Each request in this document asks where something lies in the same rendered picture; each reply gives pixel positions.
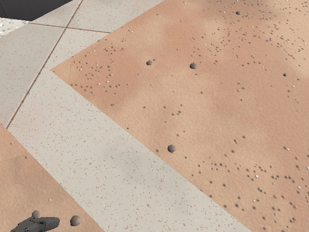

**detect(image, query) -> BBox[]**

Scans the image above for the left robot hand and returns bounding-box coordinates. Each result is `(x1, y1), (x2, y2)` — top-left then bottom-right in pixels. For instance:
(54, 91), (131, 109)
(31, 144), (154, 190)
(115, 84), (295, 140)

(11, 217), (60, 232)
